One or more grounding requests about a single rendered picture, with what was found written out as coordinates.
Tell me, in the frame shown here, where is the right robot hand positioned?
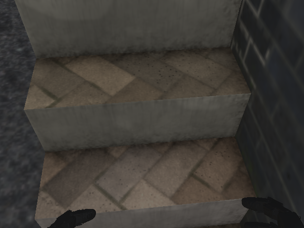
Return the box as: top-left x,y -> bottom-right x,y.
241,197 -> 304,228

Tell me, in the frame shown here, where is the left robot hand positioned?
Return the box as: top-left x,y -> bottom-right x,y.
48,209 -> 96,228

